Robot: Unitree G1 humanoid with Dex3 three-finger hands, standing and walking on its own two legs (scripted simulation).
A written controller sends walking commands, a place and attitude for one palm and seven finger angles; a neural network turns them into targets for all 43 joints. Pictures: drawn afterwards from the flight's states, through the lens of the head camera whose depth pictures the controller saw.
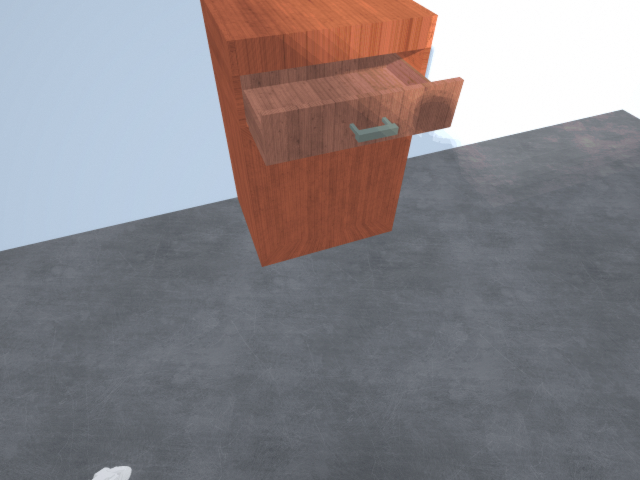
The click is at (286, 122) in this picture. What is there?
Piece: drawer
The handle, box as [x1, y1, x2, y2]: [350, 117, 398, 142]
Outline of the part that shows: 398,127 394,123 392,124 385,117 382,118 382,121 385,124 382,126 358,130 353,123 350,124 350,128 354,132 355,138 358,142 396,134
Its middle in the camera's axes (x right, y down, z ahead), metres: +0.13 -0.28 +0.98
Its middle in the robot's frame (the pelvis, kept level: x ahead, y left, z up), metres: +0.92 -0.08 -0.05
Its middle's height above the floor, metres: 0.72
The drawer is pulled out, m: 0.21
